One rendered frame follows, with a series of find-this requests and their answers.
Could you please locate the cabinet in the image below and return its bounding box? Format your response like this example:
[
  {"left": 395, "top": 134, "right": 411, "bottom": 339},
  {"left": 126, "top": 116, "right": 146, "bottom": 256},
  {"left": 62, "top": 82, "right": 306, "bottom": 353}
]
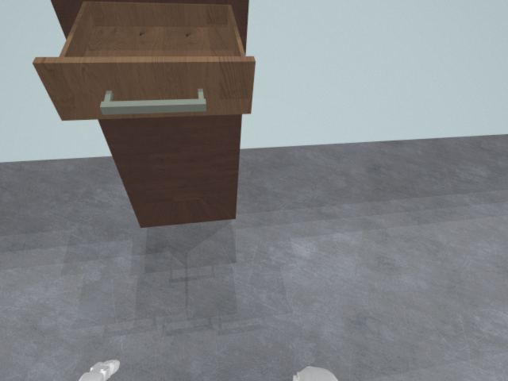
[{"left": 51, "top": 0, "right": 249, "bottom": 228}]

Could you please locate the handle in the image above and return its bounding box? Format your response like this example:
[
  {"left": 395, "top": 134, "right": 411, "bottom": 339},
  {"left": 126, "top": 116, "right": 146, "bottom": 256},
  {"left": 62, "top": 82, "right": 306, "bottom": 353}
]
[{"left": 100, "top": 89, "right": 206, "bottom": 115}]

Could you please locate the left robot hand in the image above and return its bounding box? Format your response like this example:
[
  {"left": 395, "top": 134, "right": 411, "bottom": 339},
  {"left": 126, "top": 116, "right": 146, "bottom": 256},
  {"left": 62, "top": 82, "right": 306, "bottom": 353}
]
[{"left": 79, "top": 360, "right": 120, "bottom": 381}]

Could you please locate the drawer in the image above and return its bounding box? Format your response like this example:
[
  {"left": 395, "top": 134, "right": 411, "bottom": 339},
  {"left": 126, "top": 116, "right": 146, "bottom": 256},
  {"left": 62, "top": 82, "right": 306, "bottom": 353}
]
[{"left": 33, "top": 2, "right": 256, "bottom": 121}]

